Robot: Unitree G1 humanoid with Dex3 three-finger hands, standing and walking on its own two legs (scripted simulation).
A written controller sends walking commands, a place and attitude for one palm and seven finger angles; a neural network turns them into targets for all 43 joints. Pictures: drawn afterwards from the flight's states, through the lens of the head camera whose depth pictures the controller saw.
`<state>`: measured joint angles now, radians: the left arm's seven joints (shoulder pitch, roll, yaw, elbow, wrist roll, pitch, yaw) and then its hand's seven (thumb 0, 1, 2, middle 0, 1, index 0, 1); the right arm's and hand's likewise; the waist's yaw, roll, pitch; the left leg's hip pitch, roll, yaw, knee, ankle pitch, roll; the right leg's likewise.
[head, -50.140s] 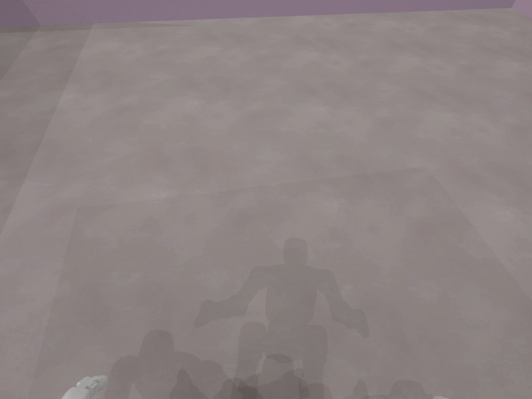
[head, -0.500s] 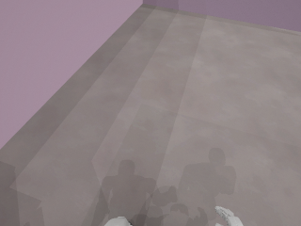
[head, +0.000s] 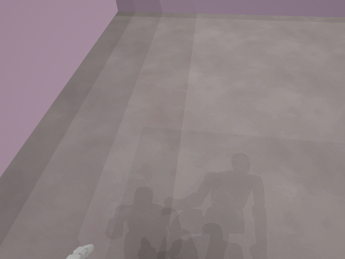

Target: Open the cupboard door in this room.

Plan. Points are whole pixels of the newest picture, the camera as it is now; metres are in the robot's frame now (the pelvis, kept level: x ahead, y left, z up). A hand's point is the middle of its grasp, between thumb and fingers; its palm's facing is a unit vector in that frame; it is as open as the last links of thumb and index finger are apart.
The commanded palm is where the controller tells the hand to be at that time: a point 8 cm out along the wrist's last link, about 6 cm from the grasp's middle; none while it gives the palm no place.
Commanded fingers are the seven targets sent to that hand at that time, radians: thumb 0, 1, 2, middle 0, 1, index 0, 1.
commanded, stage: walk to a spot facing it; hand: left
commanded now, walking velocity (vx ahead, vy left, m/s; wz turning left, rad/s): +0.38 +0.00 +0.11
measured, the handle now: out of the picture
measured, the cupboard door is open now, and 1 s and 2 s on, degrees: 47 47 47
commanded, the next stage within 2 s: turn to face it in 0.34 s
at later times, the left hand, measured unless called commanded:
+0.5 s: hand (108, 255) +0.17 +0.19 -0.18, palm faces +0.16 -0.98 -0.14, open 7.4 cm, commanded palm none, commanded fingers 0.00 0.90 0.90 -0.20 -0.30 -0.20 -0.30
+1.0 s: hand (115, 184) +0.36 +0.20 -0.15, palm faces +0.38 -0.90 -0.23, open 7.3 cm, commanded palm none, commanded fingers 0.00 0.90 0.90 -0.20 -0.30 -0.20 -0.30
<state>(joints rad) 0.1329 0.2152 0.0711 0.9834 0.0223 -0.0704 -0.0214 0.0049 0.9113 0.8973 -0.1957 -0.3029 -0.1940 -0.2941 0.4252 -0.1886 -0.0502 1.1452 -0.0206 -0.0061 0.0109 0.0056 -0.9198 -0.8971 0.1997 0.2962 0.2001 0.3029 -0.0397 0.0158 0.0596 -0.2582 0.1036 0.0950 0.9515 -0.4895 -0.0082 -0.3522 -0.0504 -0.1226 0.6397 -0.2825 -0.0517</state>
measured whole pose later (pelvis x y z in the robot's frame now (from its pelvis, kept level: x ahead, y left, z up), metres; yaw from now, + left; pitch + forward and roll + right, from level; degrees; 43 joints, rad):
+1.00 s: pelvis +0.34 -0.01 +0.01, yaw +22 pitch +1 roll +2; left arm 0.18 0.18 0.05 0.91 0.02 -0.02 0.02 0.00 0.92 0.90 -0.20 -0.30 -0.20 -0.30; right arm 0.16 -0.23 -0.07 0.97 -0.02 0.06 0.02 0.01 -0.92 -0.90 0.20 0.30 0.20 0.30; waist -0.02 -0.04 0.08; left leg -0.49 0.05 0.08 0.94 -0.41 -0.06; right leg -0.21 -0.12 -0.22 0.50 -0.31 -0.01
